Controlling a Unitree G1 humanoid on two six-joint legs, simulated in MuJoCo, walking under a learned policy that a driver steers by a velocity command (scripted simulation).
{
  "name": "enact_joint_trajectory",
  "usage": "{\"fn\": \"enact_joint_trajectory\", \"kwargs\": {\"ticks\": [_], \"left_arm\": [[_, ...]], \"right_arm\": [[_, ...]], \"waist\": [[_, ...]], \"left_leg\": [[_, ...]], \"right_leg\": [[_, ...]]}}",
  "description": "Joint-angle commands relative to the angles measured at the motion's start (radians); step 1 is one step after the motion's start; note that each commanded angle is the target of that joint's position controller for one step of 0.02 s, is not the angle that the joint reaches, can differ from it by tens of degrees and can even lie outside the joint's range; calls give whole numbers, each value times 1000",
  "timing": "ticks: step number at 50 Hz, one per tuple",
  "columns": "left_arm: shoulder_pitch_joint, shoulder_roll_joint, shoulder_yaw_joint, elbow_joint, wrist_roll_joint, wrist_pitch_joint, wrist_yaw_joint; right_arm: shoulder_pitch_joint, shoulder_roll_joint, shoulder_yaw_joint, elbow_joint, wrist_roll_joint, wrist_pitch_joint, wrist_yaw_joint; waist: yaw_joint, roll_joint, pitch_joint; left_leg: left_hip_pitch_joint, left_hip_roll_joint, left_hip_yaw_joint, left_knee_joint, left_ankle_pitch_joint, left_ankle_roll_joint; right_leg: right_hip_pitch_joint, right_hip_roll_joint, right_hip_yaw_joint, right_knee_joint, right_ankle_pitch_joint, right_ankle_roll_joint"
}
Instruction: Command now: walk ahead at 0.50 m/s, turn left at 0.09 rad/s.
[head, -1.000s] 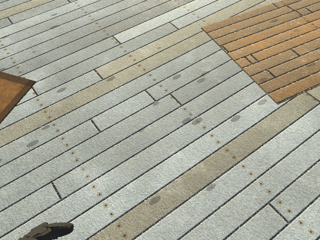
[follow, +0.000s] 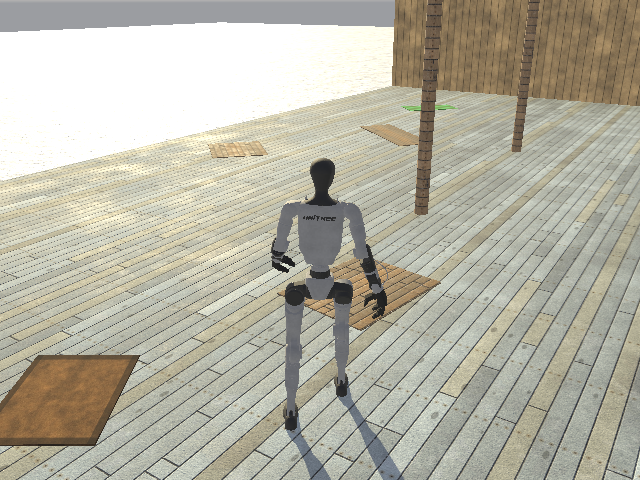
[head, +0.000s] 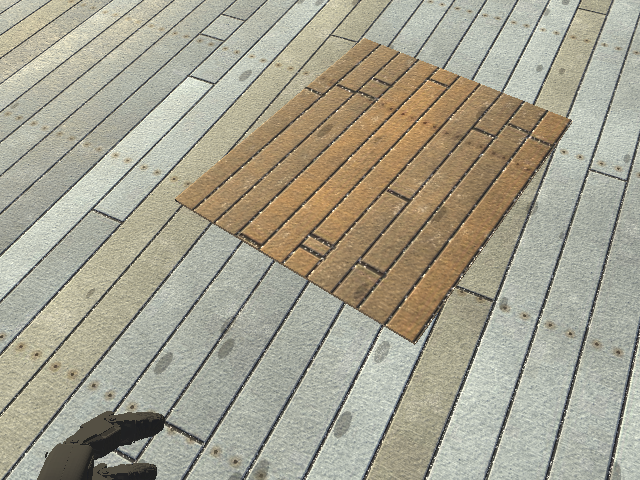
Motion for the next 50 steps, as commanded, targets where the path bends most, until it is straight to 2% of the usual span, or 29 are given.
{"fn": "enact_joint_trajectory", "kwargs": {"ticks": [1,2,3,4,5,6,7,9,10,15,19,22,24,25,26,27,28,29,30,31,32,33,34,36,40,45,48,49,50], "left_arm": [[412,275,106,28,32,-2,30],[421,286,103,32,24,4,30],[384,201,79,32,17,1,26],[333,166,65,36,11,-3,25],[278,143,58,41,15,-9,22],[228,110,51,46,17,-18,18],[198,110,52,52,23,-28,17],[182,81,51,72,21,-50,15],[168,109,60,83,27,-53,19],[190,140,73,128,28,-52,39],[258,178,86,169,11,-34,47],[284,194,94,194,-4,-10,49],[271,224,101,194,-10,6,55],[262,236,104,191,-12,16,59],[243,237,101,186,-17,23,62],[252,212,89,173,-3,17,67],[317,71,45,111,28,-11,56],[273,131,47,106,1,-56,38],[164,173,57,76,-39,-76,26],[148,156,51,67,-32,-85,30],[143,161,56,79,1,-85,40],[158,165,62,85,17,-75,42],[172,167,65,85,20,-62,41],[176,139,58,84,26,-43,40],[26,85,35,44,27,-38,35],[-81,117,41,11,4,-53,16],[-32,151,59,18,1,-67,11],[31,163,69,37,4,-73,14],[139,193,84,52,16,-77,21]], "right_arm": [[-49,-67,8,-99,-30,-15,-5],[19,-20,25,-103,-16,-30,-6],[-32,-132,-7,-99,8,-36,-4],[-95,-141,-13,-121,18,-38,0],[-121,-123,-12,-121,7,-36,-3],[-129,-113,-18,-119,-5,-23,-8],[-100,-95,-17,-113,-3,-8,-8],[-91,-62,-15,-102,-3,15,-8],[-99,-46,-14,-114,-3,22,-9],[-230,-28,-6,-156,-12,19,10],[-363,-11,7,-217,-14,17,34],[-414,-27,2,-260,-13,19,50],[-376,-56,-14,-273,-13,24,54],[-297,-84,-31,-261,-11,27,52],[-152,-128,-59,-228,-7,29,44],[13,-206,-95,-188,-6,40,24],[-35,-317,-114,-212,5,42,10],[-12,-251,-86,-242,-11,26,17],[-26,-182,-68,-231,-20,12,18],[-80,-157,-60,-229,-17,0,21],[-142,-118,-50,-239,-15,-5,18],[-183,-104,-42,-256,-26,-5,12],[-202,-109,-43,-267,-33,-5,9],[-197,-120,-46,-265,-25,-9,-1],[-146,-156,-58,-249,-15,0,-22],[-66,-148,-58,-220,-5,14,-29],[-72,-143,-60,-222,-9,22,-33],[-79,-121,-53,-227,-9,24,-32],[-84,-81,-38,-235,-17,21,-29]], "waist": [[258,-75,-308],[222,-279,-421],[238,-158,-301],[217,-137,-181],[186,-80,-118],[155,-81,-73],[124,-113,-58],[109,-72,-20],[88,-79,-17],[124,-24,35],[176,1,73],[178,-13,80],[138,-50,23],[89,-65,-30],[4,-52,-107],[-69,19,-196],[46,315,-267],[-5,177,-419],[-25,121,-289],[26,44,-165],[63,20,-127],[96,29,-92],[117,51,-81],[128,45,-61],[77,71,-23],[36,108,-21],[76,147,-29],[113,145,-53],[169,132,-134]], "left_leg": [[-467,67,-22,589,377,75],[-691,-45,-93,850,-178,49],[-782,9,-175,945,-158,53],[-811,50,-154,939,-77,62],[-780,82,-146,891,-3,57],[-751,106,-147,848,55,54],[-686,121,-154,837,94,45],[-659,119,-160,816,137,36],[-681,115,-162,791,179,27],[-704,104,-136,517,419,22],[-715,91,-72,362,450,55],[-732,65,-27,307,349,94],[-626,2,34,306,247,133],[-519,-41,62,309,201,157],[-315,-86,71,253,236,192],[-8,-30,-70,222,262,241],[323,251,-670,110,129,451],[386,328,-924,-31,-3,494],[307,293,-763,-42,30,430],[146,244,-627,-41,131,385],[34,208,-536,-37,258,356],[-79,184,-493,-65,329,354],[-147,175,-481,-83,384,362],[-230,148,-401,-99,476,356],[-320,67,-302,-98,405,288],[-260,91,-396,-28,259,249],[-199,115,-479,64,260,224],[-203,87,-468,116,295,203],[-257,42,-431,275,295,171]], "right_leg": [[773,-245,291,-1,-37,-136],[879,-402,661,-140,-206,-243],[779,-367,601,-173,-289,-210],[665,-327,449,-192,-263,-176],[557,-284,351,-219,-169,-157],[472,-249,281,-267,-142,-144],[396,-244,236,-304,-102,-147],[337,-215,120,-338,53,-138],[333,-228,95,-358,51,-145],[360,-200,-81,-387,116,-121],[454,-235,-146,-376,140,-108],[567,-258,-180,-302,280,-86],[604,-257,-207,-172,621,-62],[600,-248,-220,-45,769,-49],[534,-215,-246,150,787,-19],[309,-177,-246,434,534,28],[-173,57,-196,855,-386,112],[-281,73,89,956,-514,90],[-347,20,104,936,-442,61],[-331,-29,96,819,-361,47],[-270,-65,95,715,-317,50],[-198,-79,96,670,-282,58],[-148,-80,97,635,-272,69],[-117,-74,70,532,-240,99],[-57,-20,45,218,43,130],[12,29,76,26,130,116],[80,32,82,-15,16,75],[174,38,59,-60,10,50],[361,-32,110,-48,-3,7]]}}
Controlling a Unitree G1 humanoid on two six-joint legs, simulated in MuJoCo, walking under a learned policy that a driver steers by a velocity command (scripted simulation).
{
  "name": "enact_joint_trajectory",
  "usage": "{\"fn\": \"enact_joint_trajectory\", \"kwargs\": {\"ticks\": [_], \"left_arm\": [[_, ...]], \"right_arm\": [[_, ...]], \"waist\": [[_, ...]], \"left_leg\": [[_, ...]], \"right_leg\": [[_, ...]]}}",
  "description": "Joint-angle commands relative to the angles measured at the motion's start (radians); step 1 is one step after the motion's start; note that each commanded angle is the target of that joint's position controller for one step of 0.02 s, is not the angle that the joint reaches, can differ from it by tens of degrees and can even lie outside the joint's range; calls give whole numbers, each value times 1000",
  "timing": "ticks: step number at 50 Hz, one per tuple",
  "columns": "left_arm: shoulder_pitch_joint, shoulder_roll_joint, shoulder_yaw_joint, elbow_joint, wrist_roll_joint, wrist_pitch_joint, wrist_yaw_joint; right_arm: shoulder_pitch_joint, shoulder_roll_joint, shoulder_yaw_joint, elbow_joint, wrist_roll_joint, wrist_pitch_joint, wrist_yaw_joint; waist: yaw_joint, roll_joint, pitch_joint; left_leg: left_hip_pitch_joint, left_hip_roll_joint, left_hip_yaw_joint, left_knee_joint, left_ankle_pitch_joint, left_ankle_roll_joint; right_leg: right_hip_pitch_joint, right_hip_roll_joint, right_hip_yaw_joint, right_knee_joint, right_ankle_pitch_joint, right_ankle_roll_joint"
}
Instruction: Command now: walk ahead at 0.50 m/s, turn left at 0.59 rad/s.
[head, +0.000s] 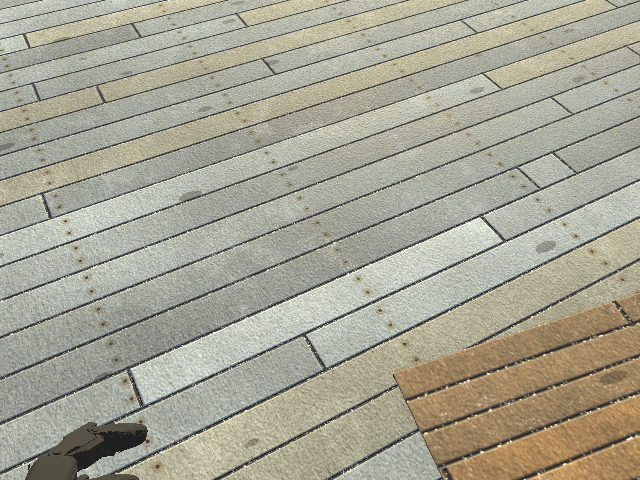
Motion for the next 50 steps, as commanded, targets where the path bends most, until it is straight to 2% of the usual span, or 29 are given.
{"fn": "enact_joint_trajectory", "kwargs": {"ticks": [1,2,3,4,5,6,7,9,10,13,17,21,24,25,26,27,28,29,30,31,32,33,36,38,41,45,48,49,50], "left_arm": [[293,229,83,-11,15,-20,20],[348,288,97,31,18,-5,10],[293,178,74,4,0,-2,5],[256,125,58,-4,0,6,11],[214,109,49,-6,10,10,11],[189,86,42,3,13,13,13],[181,86,40,11,18,11,17],[188,75,41,29,10,5,18],[189,107,48,39,9,2,19],[198,135,59,61,9,5,21],[214,161,63,84,1,18,27],[264,194,72,116,-17,38,28],[259,239,86,118,-33,56,36],[248,246,87,114,-37,64,39],[247,223,76,108,-32,64,44],[302,100,38,73,20,56,39],[312,78,15,26,12,21,26],[189,178,40,8,-27,-3,13],[147,175,36,-11,-39,-18,9],[133,159,34,7,-7,-25,19],[159,157,40,11,10,-18,24],[178,165,42,13,7,-7,22],[170,129,35,15,20,22,24],[83,102,25,-12,24,25,24],[-27,75,12,-37,15,19,14],[-99,103,20,-66,-1,5,0],[-49,134,36,-58,-5,-6,-6],[8,140,43,-40,0,-11,-4],[103,161,57,-20,9,-16,1]], "right_arm": [[-29,-20,9,-88,-27,-13,0],[84,-13,16,-125,19,-21,-1],[60,-124,-5,-90,26,-20,-6],[-43,-161,-17,-100,15,-14,-4],[-82,-144,-17,-106,4,-8,-4],[-114,-132,-20,-116,-7,-7,-1],[-106,-111,-19,-123,1,-3,7],[-109,-72,-13,-124,5,7,11],[-119,-57,-8,-143,7,11,13],[-172,-44,0,-162,1,10,21],[-282,-24,12,-186,0,-4,47],[-371,-30,13,-227,4,-5,69],[-298,-87,-17,-228,-5,5,72],[-176,-124,-39,-199,-4,10,67],[0,-180,-72,-152,0,18,52],[61,-272,-89,-133,8,24,30],[36,-300,-80,-177,4,1,40],[25,-207,-55,-170,-2,-14,48],[-13,-178,-44,-161,-4,-26,49],[-58,-156,-35,-159,-3,-33,49],[-119,-132,-26,-169,-11,-31,46],[-150,-135,-24,-184,-23,-32,42],[-147,-134,-24,-167,-12,-39,25],[-110,-154,-29,-147,-11,-36,10],[-69,-160,-31,-122,-6,-28,-1],[-14,-157,-32,-84,5,-20,-4],[-19,-148,-32,-73,1,-10,-8],[-21,-130,-27,-70,0,-6,-7],[-19,-97,-14,-69,-6,-7,-5]], "waist": [[185,-8,-257],[122,-357,-317],[145,-185,-205],[166,-103,-103],[148,-38,-50],[136,-28,-8],[115,-69,2],[116,-55,5],[103,-81,12],[113,-43,22],[154,-18,48],[169,-20,78],[95,-65,5],[20,-59,-61],[-71,-23,-146],[-25,212,-219],[16,290,-397],[-40,152,-317],[-15,127,-181],[23,35,-99],[76,42,-80],[102,88,-76],[112,65,-45],[83,69,-12],[38,98,1],[15,117,10],[48,159,1],[74,165,-17],[120,165,-77]], "left_leg": [[-273,87,-41,396,102,43],[-620,11,54,686,-185,-3],[-713,90,24,790,-119,-19],[-724,120,54,807,-27,-25],[-686,151,73,783,38,-32],[-668,176,73,732,81,-33],[-624,201,81,706,108,-35],[-609,209,109,674,134,-36],[-623,219,112,639,153,-45],[-664,227,125,507,252,-62],[-605,210,191,281,436,-46],[-577,184,246,156,405,-5],[-410,94,322,130,257,58],[-248,52,340,91,264,91],[32,40,299,43,315,132],[357,271,-85,34,296,233],[517,451,-636,-148,60,410],[467,422,-541,-206,24,341],[325,386,-396,-215,87,300],[164,326,-259,-191,334,250],[82,300,-205,-218,367,241],[-4,293,-209,-245,410,255],[-119,254,-116,-273,489,257],[-148,227,-79,-275,492,236],[-180,186,-50,-260,394,187],[-128,215,-134,-201,312,165],[-48,247,-204,-114,339,145],[-37,234,-193,-74,396,130],[-58,192,-162,41,460,103]], "right_leg": [[585,-253,232,-4,-99,-117],[791,-441,727,-129,-412,-275],[712,-415,710,-175,-584,-247],[610,-367,522,-171,-506,-200],[504,-322,396,-187,-354,-181],[436,-284,304,-205,-247,-174],[384,-267,237,-225,-182,-169],[363,-235,133,-264,-105,-170],[348,-261,116,-282,-79,-190],[385,-265,14,-298,43,-202],[405,-240,-133,-299,124,-171],[495,-270,-199,-266,215,-145],[551,-274,-255,-67,678,-117],[519,-257,-279,101,759,-98],[363,-223,-296,341,647,-63],[-14,-118,-290,690,-125,-13],[-266,47,-61,934,-592,8],[-370,-18,32,955,-500,-6],[-380,-56,16,879,-406,-25],[-298,-95,12,788,-352,-27],[-253,-115,13,719,-295,-17],[-191,-123,22,697,-272,-3],[-155,-112,-8,576,-218,44],[-173,-92,-15,433,-92,65],[-99,-44,-17,209,87,66],[-41,-10,10,78,115,47],[12,-8,14,41,-2,10],[85,0,-15,5,-10,-13],[239,-26,-7,-8,-2,-50]]}}
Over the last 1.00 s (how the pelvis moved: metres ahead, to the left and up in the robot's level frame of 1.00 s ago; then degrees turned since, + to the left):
0.54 0.10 0.00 33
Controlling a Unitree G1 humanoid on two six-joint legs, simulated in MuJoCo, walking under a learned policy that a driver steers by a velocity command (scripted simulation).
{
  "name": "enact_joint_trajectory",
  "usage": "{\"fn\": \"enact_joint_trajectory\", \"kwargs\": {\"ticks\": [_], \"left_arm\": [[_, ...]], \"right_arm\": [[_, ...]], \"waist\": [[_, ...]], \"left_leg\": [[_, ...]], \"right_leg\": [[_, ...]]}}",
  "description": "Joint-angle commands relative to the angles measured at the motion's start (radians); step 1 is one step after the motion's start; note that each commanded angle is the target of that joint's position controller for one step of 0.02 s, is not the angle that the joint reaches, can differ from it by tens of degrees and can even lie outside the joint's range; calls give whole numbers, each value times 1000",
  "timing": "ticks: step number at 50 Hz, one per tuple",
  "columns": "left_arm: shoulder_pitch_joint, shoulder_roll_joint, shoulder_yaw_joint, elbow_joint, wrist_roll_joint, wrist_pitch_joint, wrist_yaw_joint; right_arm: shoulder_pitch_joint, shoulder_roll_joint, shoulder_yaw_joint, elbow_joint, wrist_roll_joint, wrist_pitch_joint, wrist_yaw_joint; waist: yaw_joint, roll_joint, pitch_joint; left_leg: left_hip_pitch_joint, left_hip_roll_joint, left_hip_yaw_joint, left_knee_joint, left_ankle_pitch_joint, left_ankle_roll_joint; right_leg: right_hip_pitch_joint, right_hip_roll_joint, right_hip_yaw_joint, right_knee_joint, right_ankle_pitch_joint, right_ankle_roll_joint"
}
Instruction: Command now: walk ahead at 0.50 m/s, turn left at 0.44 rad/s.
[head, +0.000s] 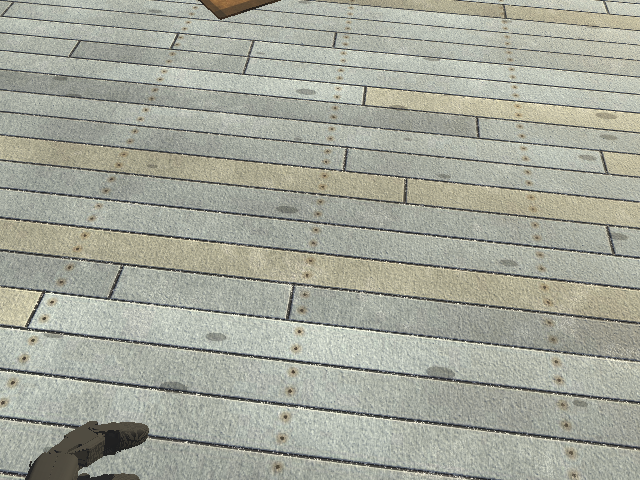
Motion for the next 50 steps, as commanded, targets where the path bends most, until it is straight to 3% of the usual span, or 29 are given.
{"fn": "enact_joint_trajectory", "kwargs": {"ticks": [1,2,3,4,5,6,8,11,14,17,21,23,24,25,26,27,28,29,30,31,32,34,38,41,44,47,48,49,50], "left_arm": [[254,203,74,-13,21,-24,13],[360,284,100,40,22,-8,7],[359,191,80,38,-13,-5,-3],[310,133,63,28,-14,-1,0],[255,114,53,19,1,5,2],[228,104,48,25,7,8,3],[227,77,37,35,12,4,7],[244,113,44,59,-7,2,12],[271,149,51,78,-15,10,16],[318,162,50,104,-21,19,18],[381,172,50,143,-28,38,20],[380,190,55,153,-29,49,25],[364,198,56,152,-32,54,29],[363,185,50,150,-29,56,31],[347,145,30,123,-8,52,34],[457,31,-7,98,1,35,31],[427,109,11,117,-11,19,27],[353,164,29,94,-30,14,24],[309,153,27,88,-26,17,27],[269,139,28,81,-3,24,33],[303,123,28,85,-3,37,34],[341,78,19,107,-3,61,36],[261,43,3,95,7,75,36],[187,71,9,75,-4,82,29],[112,111,25,27,-2,92,22],[121,107,36,8,-2,102,10],[144,128,46,7,1,102,11],[191,205,71,4,4,103,20],[215,282,90,-8,12,111,28]], "right_arm": [[-26,-42,2,-66,-20,-10,1],[132,8,17,-69,14,-19,2],[110,-87,5,-48,20,-23,-3],[-17,-141,-11,-61,15,-23,-3],[-99,-135,-10,-78,-1,-23,-5],[-135,-119,-9,-94,-12,-29,-2],[-133,-88,-5,-90,-11,-35,9],[-170,-40,13,-106,-15,-35,15],[-263,-19,27,-124,-21,-45,23],[-350,-13,32,-138,-12,-54,36],[-441,-32,27,-170,-2,-59,52],[-420,-56,18,-170,-4,-62,57],[-353,-78,5,-151,-8,-63,54],[-222,-118,-17,-110,-14,-60,47],[-41,-181,-38,-75,-24,-55,35],[11,-270,-55,-61,-33,-46,33],[12,-179,-31,-62,-25,-42,34],[-65,-144,-13,-66,-24,-44,34],[-128,-115,-4,-70,-26,-46,37],[-171,-90,4,-65,-32,-49,44],[-204,-85,5,-61,-37,-54,45],[-248,-66,9,-44,-36,-61,45],[-260,-104,0,-2,-38,-52,27],[-228,-124,-2,43,-44,-46,19],[-217,-156,-14,73,-28,-22,5],[-229,-158,-19,82,-4,6,-13],[-196,-146,-18,92,-3,10,-18],[-169,-122,-13,83,-26,6,-21],[-156,-76,2,54,-48,1,-21]], "waist": [[172,73,-215],[117,-273,-327],[145,-185,-260],[170,-89,-125],[157,-12,-55],[138,-19,-5],[109,-53,-3],[106,-62,11],[134,-35,20],[163,-31,25],[174,-39,50],[141,-48,35],[93,-46,-5],[29,-29,-90],[-50,37,-227],[-1,296,-352],[-23,258,-359],[-6,201,-216],[25,135,-151],[48,86,-90],[91,136,-92],[129,141,-85],[118,134,-102],[87,123,-98],[71,124,-56],[91,112,-39],[96,82,-52],[90,-54,-112],[83,-236,-147]], "left_leg": [[-188,139,-76,323,330,63],[-547,-9,53,655,-101,-19],[-686,52,18,783,-143,-26],[-720,86,26,811,-53,-24],[-692,118,68,784,9,-21],[-683,142,74,736,58,-21],[-602,182,105,644,98,-21],[-609,207,149,498,129,-42],[-589,205,178,305,292,-48],[-513,178,207,158,428,-52],[-496,157,211,66,415,-24],[-433,141,223,27,359,4],[-318,118,245,-6,358,25],[-122,103,261,-23,368,53],[167,248,108,19,383,114],[477,491,-329,-44,311,271],[437,509,-443,-119,361,280],[308,478,-278,-115,535,249],[186,430,-146,-112,728,228],[65,385,-67,-137,860,212],[-15,376,-20,-154,926,221],[-124,333,70,-190,967,213],[-178,298,176,-207,958,180],[-136,325,187,-218,859,174],[-70,364,171,-175,756,170],[-42,364,174,-62,680,131],[-58,324,199,14,642,88],[-132,232,281,198,523,22],[-411,52,340,452,36,-73]], "right_leg": [[499,-184,150,-2,-56,-117],[814,-383,618,-93,-292,-297],[789,-399,747,-172,-552,-287],[670,-356,600,-188,-538,-244],[551,-305,468,-202,-424,-211],[466,-285,403,-218,-315,-224],[391,-226,287,-247,-142,-214],[354,-234,223,-302,-66,-251],[355,-211,131,-321,7,-231],[349,-193,62,-316,55,-208],[433,-240,66,-280,85,-188],[475,-257,61,-227,197,-169],[471,-240,32,-144,343,-151],[429,-195,-9,11,444,-127],[251,-150,-46,278,264,-90],[-132,22,-87,648,-327,-14],[-226,11,33,774,-571,-12],[-261,-33,29,811,-523,-12],[-229,-70,2,778,-465,-4],[-193,-90,-16,721,-428,5],[-117,-112,-5,677,-405,17],[-14,-104,-20,569,-359,44],[87,-81,-46,295,-134,44],[104,-72,-35,218,-47,21],[38,-65,-37,196,-156,-10],[72,-43,-76,75,-154,-47],[145,-41,-54,0,-26,-74],[278,-138,92,-26,320,-126],[468,-328,377,-42,578,-321]]}}
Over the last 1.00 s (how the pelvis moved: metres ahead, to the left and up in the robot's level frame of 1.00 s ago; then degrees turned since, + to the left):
0.53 0.13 0.00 35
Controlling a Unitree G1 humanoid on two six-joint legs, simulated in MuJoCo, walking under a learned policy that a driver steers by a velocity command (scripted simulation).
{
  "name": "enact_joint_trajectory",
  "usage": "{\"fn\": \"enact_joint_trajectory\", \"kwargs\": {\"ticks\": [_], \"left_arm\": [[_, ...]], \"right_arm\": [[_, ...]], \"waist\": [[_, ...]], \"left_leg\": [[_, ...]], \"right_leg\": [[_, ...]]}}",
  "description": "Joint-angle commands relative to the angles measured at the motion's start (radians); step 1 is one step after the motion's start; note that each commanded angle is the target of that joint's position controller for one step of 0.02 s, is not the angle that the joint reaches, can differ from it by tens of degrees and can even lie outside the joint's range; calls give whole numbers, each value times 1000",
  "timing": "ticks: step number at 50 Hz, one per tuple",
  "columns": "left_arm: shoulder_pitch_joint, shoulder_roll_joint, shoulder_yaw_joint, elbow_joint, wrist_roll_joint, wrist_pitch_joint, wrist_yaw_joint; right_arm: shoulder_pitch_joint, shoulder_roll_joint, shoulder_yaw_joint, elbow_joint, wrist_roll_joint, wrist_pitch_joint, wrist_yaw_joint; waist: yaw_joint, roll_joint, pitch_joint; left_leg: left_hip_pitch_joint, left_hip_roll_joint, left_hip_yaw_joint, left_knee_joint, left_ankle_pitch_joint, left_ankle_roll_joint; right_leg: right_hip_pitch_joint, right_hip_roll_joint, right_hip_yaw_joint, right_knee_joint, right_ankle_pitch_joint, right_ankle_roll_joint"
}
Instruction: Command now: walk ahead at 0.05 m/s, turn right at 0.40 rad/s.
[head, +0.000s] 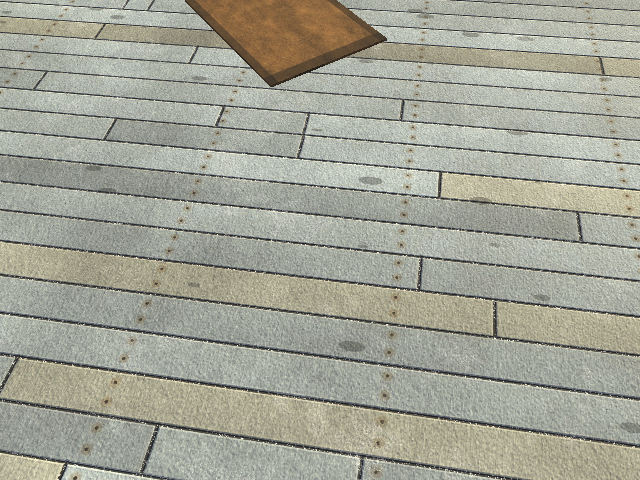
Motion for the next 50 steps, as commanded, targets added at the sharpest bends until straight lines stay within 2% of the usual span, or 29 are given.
{"fn": "enact_joint_trajectory", "kwargs": {"ticks": [1,2,3,4,5,7,9,12,15,18,20,21,22,23,24,25,26,27,28,29,30,31,34,37,41,46,50], "left_arm": [[150,194,57,-59,6,-2,14],[114,180,51,-69,7,-10,13],[60,178,56,-84,0,-13,17],[38,173,56,-92,-11,-10,21],[29,171,55,-94,-15,-4,29],[21,181,60,-99,-6,13,36],[24,185,63,-104,-5,23,47],[21,193,67,-106,-5,35,62],[6,192,68,-107,-3,46,69],[-1,194,73,-102,-4,54,70],[2,197,77,-96,-9,60,68],[1,199,80,-96,-17,64,69],[-14,200,82,-97,-29,69,70],[-14,186,79,-96,-39,69,71],[41,148,70,-85,-31,69,67],[39,140,79,-107,-27,53,65],[18,211,101,-94,-14,43,66],[66,249,118,-58,-17,51,67],[121,220,114,-23,-7,63,71],[145,198,108,-8,-2,73,74],[145,184,103,-9,-5,74,72],[131,179,99,-19,-9,67,69],[51,159,86,-58,-22,42,65],[23,140,76,-79,-30,26,57],[42,112,65,-94,-27,12,39],[38,78,47,-117,-25,2,11],[40,85,43,-127,-28,9,-8]], "right_arm": [[2,-87,-14,-84,-27,-6,-5],[-10,-114,-24,-86,-3,1,-1],[-11,-108,-26,-73,9,13,-9],[-31,-114,-29,-75,-1,24,-19],[-36,-115,-33,-80,-4,31,-26],[-16,-92,-28,-75,4,39,-31],[-13,-80,-25,-68,11,44,-36],[-14,-75,-24,-61,13,53,-41],[-7,-72,-24,-51,16,56,-38],[9,-73,-26,-38,20,48,-25],[36,-81,-30,-26,25,40,-13],[67,-91,-35,-15,29,36,-6],[109,-95,-40,2,32,33,1],[138,-103,-47,19,31,35,2],[129,-170,-64,9,14,40,-2],[46,-258,-78,-26,-37,39,0],[-18,-205,-60,-60,-82,28,-3],[-116,-156,-45,-84,-64,21,-9],[-168,-131,-37,-101,-29,18,-14],[-179,-109,-28,-111,-4,17,-22],[-160,-99,-20,-114,3,17,-32],[-118,-93,-14,-113,3,17,-40],[35,-107,-10,-87,-5,5,-51],[113,-144,-23,-69,1,-12,-48],[108,-173,-41,-75,6,-29,-33],[69,-200,-61,-85,15,-46,-10],[42,-213,-74,-89,31,-49,22]], "waist": [[73,-229,-232],[59,-157,-200],[38,-87,-181],[42,-48,-144],[24,-64,-148],[10,-98,-162],[14,-111,-184],[20,-124,-201],[25,-155,-192],[37,-189,-176],[43,-210,-163],[37,-215,-165],[15,-213,-153],[-2,-192,-125],[29,-29,-92],[53,275,-44],[38,237,-30],[87,164,-4],[111,139,-9],[101,152,-4],[85,154,8],[59,158,8],[-29,167,33],[-69,173,59],[-61,158,67],[-37,133,57],[-19,132,42]], "left_leg": [[-352,-56,-130,521,-335,-55],[-378,-28,-177,616,-311,-55],[-392,-9,-185,629,-258,-60],[-401,0,-190,598,-209,-71],[-374,5,-197,573,-167,-81],[-326,-28,-184,525,-122,-101],[-309,-46,-186,478,-95,-115],[-275,-55,-200,423,-57,-127],[-225,-57,-210,341,-35,-125],[-162,-57,-215,217,-37,-112],[-119,-59,-210,118,-37,-95],[-80,-60,-203,49,-17,-80],[-17,-60,-184,-66,47,-59],[55,-39,-181,-188,115,-30],[120,139,-359,-295,70,34],[-1,374,-628,-356,215,192],[-144,428,-654,-403,179,262],[-178,344,-515,-383,121,209],[-154,261,-418,-370,17,140],[-116,233,-373,-374,-42,109],[-91,217,-337,-382,-74,102],[-47,209,-314,-395,-121,105],[165,239,-337,-414,-225,126],[262,291,-364,-445,-249,143],[231,338,-327,-489,-227,169],[108,342,-188,-508,-139,175],[56,348,-103,-473,-117,166]], "right_leg": [[441,-366,532,-165,742,-340],[406,-338,466,-159,765,-311],[371,-295,402,-148,739,-263],[326,-269,371,-152,733,-230],[303,-249,354,-153,708,-217],[269,-215,337,-153,721,-206],[275,-207,340,-145,750,-199],[259,-201,373,-147,677,-182],[232,-186,419,-171,517,-154],[230,-179,482,-201,384,-135],[235,-178,527,-219,316,-125],[225,-171,542,-233,224,-114],[183,-144,538,-239,93,-90],[108,-88,508,-226,-80,-50],[-30,31,400,-59,-307,3],[-184,226,221,232,-437,58],[-173,137,246,472,-437,87],[-129,136,237,588,-340,80],[-126,136,208,655,-239,81],[-157,133,189,720,-181,91],[-181,123,159,779,-148,104],[-213,114,116,804,-120,116],[-353,53,88,682,-92,144],[-380,12,84,522,-114,150],[-326,-49,45,398,-128,128],[-172,-95,-13,248,-110,77],[-38,-96,-55,140,-120,24]]}}
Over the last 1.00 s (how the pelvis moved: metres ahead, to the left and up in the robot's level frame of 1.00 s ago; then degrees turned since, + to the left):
0.45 0.04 0.00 -1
